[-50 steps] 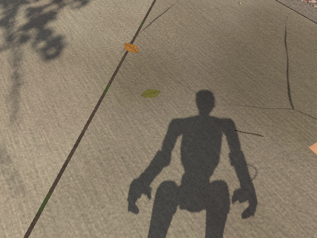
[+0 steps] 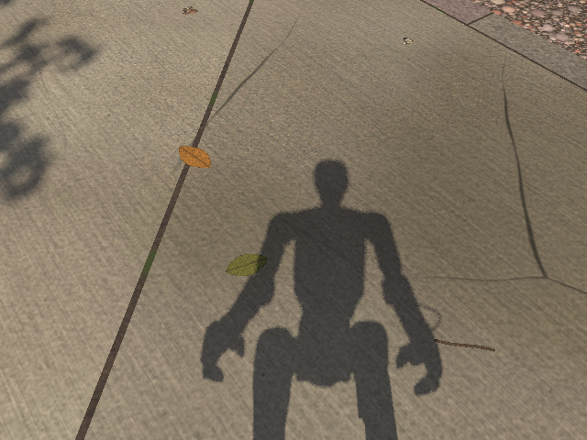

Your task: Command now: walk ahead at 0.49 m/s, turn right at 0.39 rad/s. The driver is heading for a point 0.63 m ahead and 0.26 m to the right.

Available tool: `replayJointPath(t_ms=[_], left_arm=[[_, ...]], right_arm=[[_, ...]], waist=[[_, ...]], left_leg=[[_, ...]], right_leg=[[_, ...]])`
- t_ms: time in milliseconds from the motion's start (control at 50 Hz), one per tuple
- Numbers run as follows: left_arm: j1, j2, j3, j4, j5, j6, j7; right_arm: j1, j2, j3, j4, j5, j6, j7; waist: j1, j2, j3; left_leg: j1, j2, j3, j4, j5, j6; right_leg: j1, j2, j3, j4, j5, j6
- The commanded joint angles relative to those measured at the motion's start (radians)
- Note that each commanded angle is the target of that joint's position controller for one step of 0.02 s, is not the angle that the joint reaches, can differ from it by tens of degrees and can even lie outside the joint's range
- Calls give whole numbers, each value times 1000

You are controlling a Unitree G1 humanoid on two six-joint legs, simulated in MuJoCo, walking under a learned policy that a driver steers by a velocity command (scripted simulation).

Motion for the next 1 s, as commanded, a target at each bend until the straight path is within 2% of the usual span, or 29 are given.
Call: replayJointPath(t_ms=[20, 80, 140, 240, 300, 320, 340, 360, 380, 400, 420, 440, 460, 480, 520, 560, 660, 700, 760, 800, 820, 840, 860, 880, 900, 920, 940, 980, 1000], left_arm=[[46, 48, 18, -40, 9, 14, 2], [-23, 44, 19, -64, 12, 0, -16], [-142, 22, 4, -108, 17, -5, -37], [-280, 7, -14, -201, 13, -5, -78], [-206, 62, 9, -226, 9, 1, -95], [-99, 103, 30, -209, 5, 3, -96], [67, 167, 66, -171, 3, 4, -86], [198, 269, 98, -144, 7, 15, -59], [146, 326, 99, -177, 13, 6, -58], [188, 240, 72, -177, 29, 0, -62], [150, 183, 58, -175, 32, -9, -59], [71, 148, 47, -189, 25, -18, -61], [6, 115, 37, -207, 26, -22, -60], [-27, 101, 29, -224, 33, -23, -56], [-20, 129, 34, -227, 26, -26, -46], [10, 164, 43, -225, 23, -27, -31], [78, 176, 47, -216, 17, -12, -16], [109, 173, 47, -204, 13, -9, -17], [122, 163, 46, -203, 13, 0, -8], [100, 156, 43, -212, 22, 13, 0], [89, 128, 33, -224, 24, 15, 1], [81, 87, 15, -256, 40, 13, 2], [284, 29, -3, -254, 23, 4, 0], [324, 130, 9, -224, 13, 4, 0], [208, 181, 23, -230, 8, 14, 1], [125, 182, 23, -245, 20, 25, 6], [74, 168, 23, -260, 32, 33, 9], [93, 104, 11, -265, 29, 50, 6], [100, 71, 0, -267, 29, 55, 7]], right_arm=[[-60, -120, -19, -55, -7, -20, -22], [-23, -134, -19, -55, -10, -14, -39], [27, -150, -19, -54, -2, -5, -50], [125, -178, -29, -41, 14, 36, -52], [79, -220, -42, -72, 20, 58, -60], [62, -232, -45, -83, 20, 66, -63], [42, -229, -42, -96, 24, 69, -65], [63, -183, -25, -124, 2, 55, -62], [118, -56, 11, -180, 1, 13, -43], [-6, -152, -7, -206, 42, -36, -25], [-67, -162, -10, -230, 68, -54, -18], [-67, -153, -10, -219, 53, -57, -24], [-61, -168, -22, -208, 30, -47, -31], [-38, -170, -28, -205, 23, -29, -30], [-35, -147, -29, -221, 7, -3, -31], [-100, -128, -23, -250, -5, 8, -37], [-282, -96, -6, -310, 6, 0, -27], [-319, -113, -8, -332, 17, -6, -21], [-316, -155, -20, -346, 21, -21, -8], [-229, -177, -31, -323, 7, -34, -6], [-143, -200, -41, -304, -13, -43, -8], [-12, -255, -51, -296, -38, -47, -12], [62, -311, -65, -268, -44, -29, -9], [69, -241, -52, -272, 0, -17, -2], [11, -172, -32, -294, 8, -7, -5], [-46, -140, -16, -301, 0, 4, -6], [-78, -117, -5, -295, -5, 10, -4], [-111, -100, 6, -273, -15, 14, -2], [-125, -111, 3, -264, -16, 15, -3]], waist=[[46, 84, 36], [27, 72, 34], [-17, 58, 56], [-59, 59, 87], [19, 131, 1], [82, 148, -62], [172, 129, -150], [194, -27, -250], [82, -214, -359], [155, -90, -386], [143, -61, -259], [86, 46, -162], [49, 57, -125], [18, 51, -104], [-3, 46, -83], [7, 33, -56], [80, -35, -27], [95, -51, -26], [81, -69, -35], [35, -98, -58], [-6, -87, -123], [-56, 6, -272], [16, 341, -420], [3, 290, -444], [-27, 189, -301], [-21, 106, -224], [-6, 87, -162], [49, 133, -128], [60, 159, -132]], left_leg=[[-61, 310, -192, -254, 10, 124], [12, 294, -102, -243, 106, 103], [70, 291, -28, -243, 156, 85], [284, 349, 30, -137, 327, 77], [313, 359, 78, 62, 819, 45], [291, 349, 90, 219, 936, 30], [187, 310, 108, 444, 871, -6], [-96, 252, 107, 772, 412, -52], [-506, 9, -62, 1115, -405, -106], [-619, 49, -253, 1158, -388, -71], [-673, 98, -245, 1110, -310, -43], [-624, 147, -241, 1003, -238, -39], [-547, 178, -237, 909, -202, -46], [-483, 194, -241, 871, -180, -56], [-447, 192, -222, 781, -151, -93], [-462, 177, -204, 653, -58, -127], [-368, 91, -177, 272, 247, -133], [-349, 78, -194, 219, 262, -124], [-335, 74, -225, 157, 173, -96], [-247, 57, -190, 110, 143, -59], [-101, 77, -186, 90, 234, -26], [163, 239, -323, 163, 494, 40], [504, 492, -728, 156, 668, 259], [498, 519, -856, 113, 494, 277], [385, 463, -689, 106, 465, 228], [257, 409, -557, 97, 509, 191], [141, 366, -478, 79, 580, 178], [-10, 297, -361, 31, 622, 148], [-43, 280, -321, 15, 666, 154]], right_leg=[[-77, -52, 72, -61, 133, 18], [-125, -33, 53, -214, 287, 30], [-120, -21, -30, -366, 358, 31], [-186, 10, -115, -497, 227, 2], [9, 104, -201, -509, 77, -53], [152, 148, -217, -521, 51, -81], [406, 183, -197, -603, 123, -124], [717, 4, 91, -612, 127, -190], [995, -231, 719, -784, -7, -399], [1021, -230, 734, -867, 1, -364], [925, -193, 557, -855, 75, -316], [752, -140, 418, -859, 187, -277], [624, -102, 328, -869, 274, -248], [538, -76, 289, -894, 314, -241], [448, -59, 253, -922, 383, -249], [397, -34, 203, -939, 410, -242], [338, 38, 153, -914, 253, -160], [369, 17, 199, -886, 207, -150], [469, -25, 292, -796, 179, -137], [517, -9, 294, -680, 354, -103], [504, 51, 256, -550, 460, -64], [381, 113, 191, -293, 310, -14], [46, 269, 104, 57, -368, 64], [-44, 212, 159, 199, -424, 82], [-95, 179, 147, 240, -360, 97], [-80, 144, 108, 203, -304, 105], [-52, 117, 93, 134, -271, 107], [84, 77, 58, -50, -238, 103], [135, 79, 27, -146, -222, 111]])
